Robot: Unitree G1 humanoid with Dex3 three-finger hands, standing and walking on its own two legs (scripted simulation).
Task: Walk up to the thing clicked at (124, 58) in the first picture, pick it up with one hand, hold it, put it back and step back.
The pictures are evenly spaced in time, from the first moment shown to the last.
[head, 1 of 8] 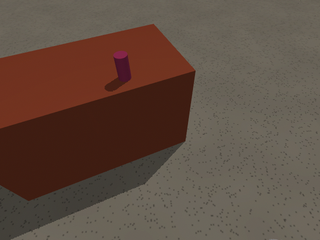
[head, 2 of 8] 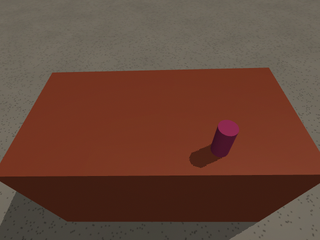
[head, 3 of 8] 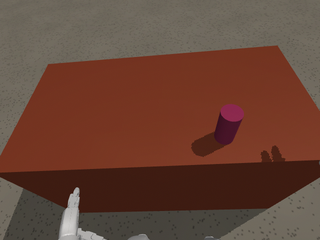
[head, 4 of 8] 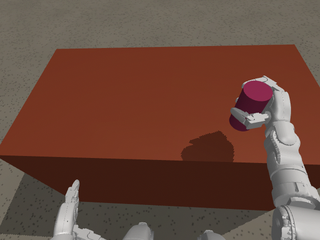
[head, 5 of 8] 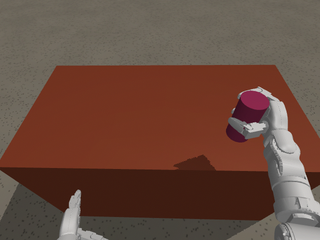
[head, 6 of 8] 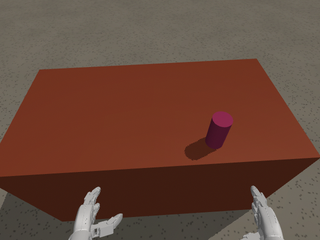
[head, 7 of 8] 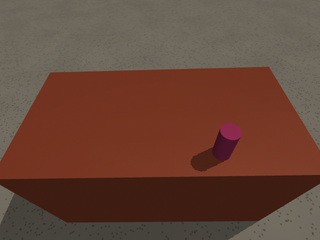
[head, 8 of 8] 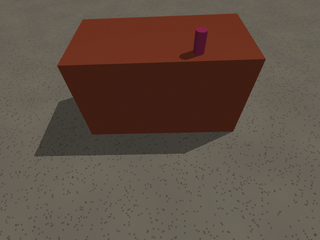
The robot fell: no
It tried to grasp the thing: yes
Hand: right
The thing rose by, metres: 0.23
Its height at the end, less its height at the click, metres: +0.00
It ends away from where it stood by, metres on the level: 0.01
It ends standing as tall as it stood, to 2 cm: yes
